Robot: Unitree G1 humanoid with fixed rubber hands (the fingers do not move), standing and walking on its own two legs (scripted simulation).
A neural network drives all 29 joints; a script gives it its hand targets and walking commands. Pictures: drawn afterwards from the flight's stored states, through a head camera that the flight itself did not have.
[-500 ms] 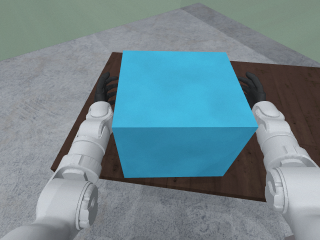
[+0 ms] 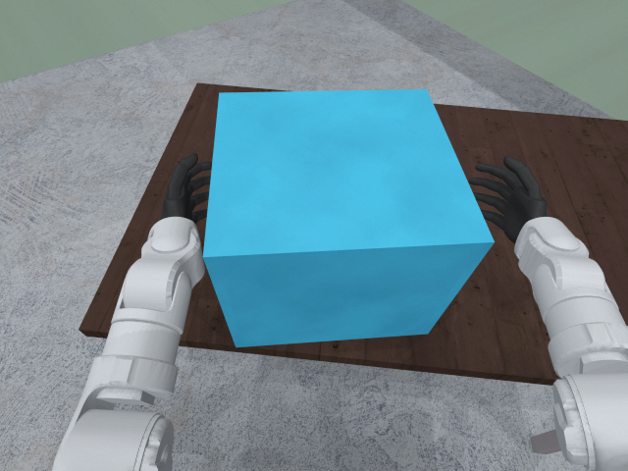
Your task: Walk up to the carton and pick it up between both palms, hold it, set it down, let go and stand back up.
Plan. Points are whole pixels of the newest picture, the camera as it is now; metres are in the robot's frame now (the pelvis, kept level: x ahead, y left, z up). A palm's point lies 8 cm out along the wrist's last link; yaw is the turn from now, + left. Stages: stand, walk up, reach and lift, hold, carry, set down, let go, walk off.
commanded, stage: set down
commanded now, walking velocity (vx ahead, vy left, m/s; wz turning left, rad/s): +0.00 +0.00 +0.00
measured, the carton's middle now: (329, 220) +0.43 +0.01 +0.06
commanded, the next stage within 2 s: none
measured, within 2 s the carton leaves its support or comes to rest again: neither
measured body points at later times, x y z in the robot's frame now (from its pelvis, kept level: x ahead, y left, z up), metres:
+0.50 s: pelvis -0.02 -0.02 +0.00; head -0.01 -0.02 +0.45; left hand +0.32 +0.21 +0.09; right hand +0.37 -0.24 +0.09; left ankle +0.02 +0.14 -0.74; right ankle +0.00 -0.08 -0.74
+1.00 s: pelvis +0.00 +0.00 +0.00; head +0.02 +0.00 +0.45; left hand +0.32 +0.19 +0.07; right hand +0.33 -0.27 +0.06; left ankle +0.02 +0.14 -0.74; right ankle +0.00 -0.08 -0.74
